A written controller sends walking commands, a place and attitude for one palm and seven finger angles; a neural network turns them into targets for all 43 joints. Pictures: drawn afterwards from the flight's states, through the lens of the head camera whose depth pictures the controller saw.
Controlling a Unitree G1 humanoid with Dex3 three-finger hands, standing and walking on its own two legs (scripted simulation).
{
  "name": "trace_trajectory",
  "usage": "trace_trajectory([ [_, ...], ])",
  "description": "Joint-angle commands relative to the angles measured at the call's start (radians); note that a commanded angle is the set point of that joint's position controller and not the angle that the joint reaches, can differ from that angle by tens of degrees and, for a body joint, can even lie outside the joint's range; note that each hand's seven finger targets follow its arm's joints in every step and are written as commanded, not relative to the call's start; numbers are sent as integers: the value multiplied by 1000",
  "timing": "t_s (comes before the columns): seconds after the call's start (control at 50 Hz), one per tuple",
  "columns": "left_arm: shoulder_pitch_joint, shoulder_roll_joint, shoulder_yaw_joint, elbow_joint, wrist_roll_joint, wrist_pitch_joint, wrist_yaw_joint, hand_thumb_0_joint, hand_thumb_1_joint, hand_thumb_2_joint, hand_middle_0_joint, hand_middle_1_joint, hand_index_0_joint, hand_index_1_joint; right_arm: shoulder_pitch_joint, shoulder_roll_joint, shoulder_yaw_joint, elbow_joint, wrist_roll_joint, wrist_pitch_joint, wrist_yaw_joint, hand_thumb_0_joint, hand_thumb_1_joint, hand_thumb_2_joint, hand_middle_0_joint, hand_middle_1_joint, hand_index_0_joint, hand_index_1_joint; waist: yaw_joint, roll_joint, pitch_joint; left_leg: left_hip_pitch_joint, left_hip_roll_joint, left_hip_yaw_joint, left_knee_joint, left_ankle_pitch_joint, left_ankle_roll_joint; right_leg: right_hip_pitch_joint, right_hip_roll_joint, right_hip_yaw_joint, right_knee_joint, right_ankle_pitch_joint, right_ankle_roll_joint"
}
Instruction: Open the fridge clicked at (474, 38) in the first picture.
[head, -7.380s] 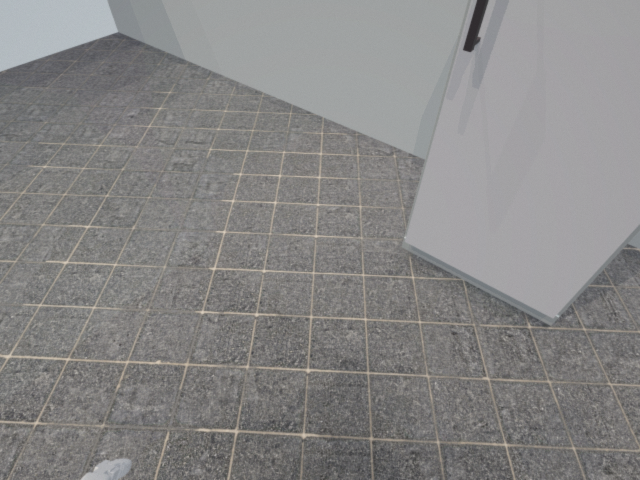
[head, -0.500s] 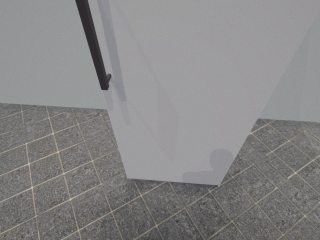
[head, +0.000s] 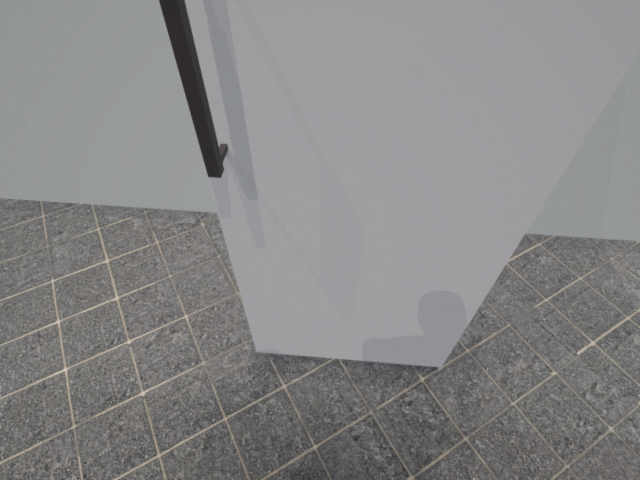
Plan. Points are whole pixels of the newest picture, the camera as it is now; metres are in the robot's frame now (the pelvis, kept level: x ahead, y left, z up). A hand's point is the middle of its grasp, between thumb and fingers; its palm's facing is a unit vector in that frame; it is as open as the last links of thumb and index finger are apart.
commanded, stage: look again from close up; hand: left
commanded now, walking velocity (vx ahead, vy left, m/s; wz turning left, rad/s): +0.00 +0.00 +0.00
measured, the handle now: (191, 44) +0.53 +0.20 +0.27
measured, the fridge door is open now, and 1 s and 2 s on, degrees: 0 0 0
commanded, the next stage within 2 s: shuffle to correct the standing spot in 0.08 s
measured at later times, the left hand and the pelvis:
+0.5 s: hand out of the picture +0.01 +0.19 -0.19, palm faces +0.07 -0.98 -0.17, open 7.4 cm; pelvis +0.03 +0.02 -0.01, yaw +0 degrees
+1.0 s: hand out of the picture +0.09 +0.20 -0.18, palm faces +0.06 -0.97 -0.24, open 7.4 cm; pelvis +0.04 +0.02 -0.01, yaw +1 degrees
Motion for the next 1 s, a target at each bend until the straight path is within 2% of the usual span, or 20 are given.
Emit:
trace_trajectory([
  [0.0, 50, 117, 22, -35, -2, -17, 7, 0, 900, 900, -200, -300, -200, -300, 68, -103, -15, -30, -1, -15, -8, 0, -900, -900, 200, 300, 200, 300, 4, 2, -5, -36, 52, -41, -71, 171, 49, 22, -66, 70, -78, 153, -33],
  [0.16, 45, 123, 24, -37, -2, -18, 7, 0, 900, 900, -200, -300, -200, -300, 51, -111, -16, -27, -1, -15, -7, 0, -900, -900, 200, 300, 200, 300, 6, 0, -5, -35, 50, -38, -70, 175, 47, 26, -72, 70, -80, 166, -34],
  [0.3, 109, 144, 46, -43, 8, 0, 3, 0, 900, 900, -200, -300, -200, -300, 82, -67, -12, -44, -13, 11, 8, 0, -900, -900, 200, 300, 200, 300, 26, -103, 71, -174, -28, 30, 65, -130, 45, -4, -143, 183, -178, -306, -92],
  [0.36, 117, 154, 62, -58, 8, -2, 5, 0, 900, 900, -200, -300, -200, -300, 97, -56, -14, -55, -14, 6, 12, 0, -900, -900, 200, 300, 200, 300, 21, -139, 83, -173, -24, 43, 136, -106, 48, -41, -194, 223, -198, -301, -126],
  [0.4, 95, 139, 64, -72, 10, -3, 4, 0, 900, 900, -200, -300, -200, -300, 138, -54, -16, -50, -12, 0, 12, 0, -900, -900, 200, 300, 200, 300, -2, -96, 93, -115, -20, 33, 86, -67, 53, -83, -161, 162, -127, -234, -116],
  [0.44, 64, 95, 59, -93, 11, 0, -1, 0, 900, 900, -200, -300, -200, -300, 220, -87, -19, -25, -13, -13, 9, 0, -900, -900, 200, 300, 200, 300, -29, 87, 72, -31, 39, -55, -12, 91, 80, -126, -56, 19, 74, -157, -71],
  [0.48, 30, 25, 41, -120, 13, -2, -2, 0, 900, 900, -200, -300, -200, -300, 280, -141, -30, -10, -14, -17, -7, 0, -900, -900, 200, 300, 200, 300, -44, 298, 74, 48, 177, -231, -100, 346, 178, -257, 35, -79, 297, -261, -32],
  [0.52, 7, 20, 33, -118, 4, -8, 3, 0, 900, 900, -200, -300, -200, -300, 268, -104, -15, -8, -16, -23, -23, 0, -900, -900, 200, 300, 200, 300, -39, 243, 72, 126, 203, -237, -43, 798, 229, -304, 3, -14, 338, -337, -37],
  [0.58, 107, 14, 38, -68, -11, -19, 3, 0, 900, 900, -200, -300, -200, -300, 163, -115, -16, -33, -2, -23, -34, 0, -900, -900, 200, 300, 200, 300, 26, 112, -9, 86, 125, -108, 64, 887, 140, -47, -12, -11, 12, 18, -23],
  [0.62, 209, 104, 51, -27, -7, -34, 13, 0, 900, 900, -200, -300, -200, -300, 137, -92, -21, -60, 15, -25, -34, 0, -900, -900, 200, 300, 200, 300, 45, -73, -116, -97, 43, -30, 140, 505, 67, 238, -122, 102, 38, 687, -57],
  [0.64, 214, 116, 46, -17, -10, -31, 19, 0, 900, 900, -200, -300, -200, -300, 139, -64, -23, -58, 20, -23, -31, 0, -900, -900, 200, 300, 200, 300, 36, -105, -128, -139, 5, -20, 125, 241, 45, 268, -215, 142, 75, 906, -114],
  [0.66, 184, 110, 41, -20, -12, -26, 20, 0, 900, 900, -200, -300, -200, -300, 136, -47, -29, -48, 22, -16, -31, 0, -900, -900, 200, 300, 200, 300, 18, -145, -95, -122, -12, -19, 105, 150, 37, 224, -219, 110, 73, 944, -130],
  [0.7, 121, 88, 39, -41, -8, -13, 28, 0, 900, 900, -200, -300, -200, -300, 149, -27, -32, -27, 17, -4, -31, 0, -900, -900, 200, 300, 200, 300, 1, -166, -51, -83, 12, -19, 53, 285, 37, 156, -163, 52, 109, 887, -95],
  [0.76, 89, 68, 45, -75, -8, 0, 34, 0, 900, 900, -200, -300, -200, -300, 165, -50, -40, -13, 5, -1, -35, 0, -900, -900, 200, 300, 200, 300, -1, -1, -59, 31, 59, -18, 48, 690, 58, 54, -94, 20, 159, 634, -38],
  [0.84, 41, 58, 53, -114, -3, 7, 33, 0, 900, 900, -200, -300, -200, -300, 142, -75, -53, -34, 0, 2, -37, 0, -900, -900, 200, 300, 200, 300, -10, 84, -68, 118, 106, -42, 54, 877, 95, -34, -44, 7, 153, 310, -18],
  [0.88, 34, 50, 53, -120, -1, 11, 28, 0, 900, 900, -200, -300, -200, -300, 109, -81, -54, -40, -3, 3, -35, 0, -900, -900, 200, 300, 200, 300, -4, 76, -51, 110, 113, -56, 50, 810, 108, -34, -35, 12, 96, 208, -16],
  [0.92, 63, 65, 55, -108, 2, 4, 28, 0, 900, 900, -200, -300, -200, -300, 98, -70, -51, -55, -2, 3, -34, 0, -900, -900, 200, 300, 200, 300, 5, 27, -61, 43, 75, -25, 77, 668, 83, 56, -69, 41, 67, 460, -31],
  [0.94, 166, 140, 55, -64, -2, -13, 56, 0, 900, 900, -200, -300, -200, -300, -8, -165, -72, -132, 25, -1, -15, 0, -900, -900, 200, 300, 200, 300, 42, -77, -128, -33, 77, 21, 311, 589, 41, 83, -103, 96, -3, 791, -18],
  [0.96, 174, 163, 67, -116, 5, -26, 51, 0, 900, 900, -200, -300, -200, -300, 5, -74, -58, -198, 14, -4, -1, 0, -900, -900, 200, 300, 200, 300, 31, -158, -149, -222, -17, -7, 390, -57, 53, 227, -229, 217, 34, 1068, -98],
  [0.98, 157, 144, 52, -117, 9, -32, 48, 0, 900, 900, -200, -300, -200, -300, -33, -51, -52, -197, 18, 4, -5, 0, -900, -900, 200, 300, 200, 300, 33, -143, -158, -256, -20, -29, 429, -238, 55, 241, -269, 232, 23, 1114, -164],
])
